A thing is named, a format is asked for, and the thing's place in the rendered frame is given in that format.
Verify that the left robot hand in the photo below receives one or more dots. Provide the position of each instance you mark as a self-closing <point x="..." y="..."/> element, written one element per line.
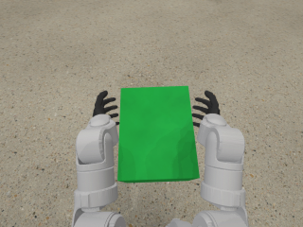
<point x="101" y="102"/>

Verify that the left robot upper arm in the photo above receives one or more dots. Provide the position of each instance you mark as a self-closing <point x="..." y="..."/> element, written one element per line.
<point x="100" y="219"/>

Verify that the robot left forearm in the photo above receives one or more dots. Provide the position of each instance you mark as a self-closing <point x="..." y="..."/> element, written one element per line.
<point x="95" y="166"/>

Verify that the carton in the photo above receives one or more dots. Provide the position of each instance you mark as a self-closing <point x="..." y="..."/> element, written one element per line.
<point x="156" y="140"/>

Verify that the right robot hand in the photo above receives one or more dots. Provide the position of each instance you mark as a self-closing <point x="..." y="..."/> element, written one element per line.
<point x="212" y="107"/>

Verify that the right robot upper arm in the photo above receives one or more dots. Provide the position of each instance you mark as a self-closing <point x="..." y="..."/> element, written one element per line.
<point x="218" y="218"/>

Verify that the robot right forearm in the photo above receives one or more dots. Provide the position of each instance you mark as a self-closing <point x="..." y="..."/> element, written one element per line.
<point x="224" y="162"/>

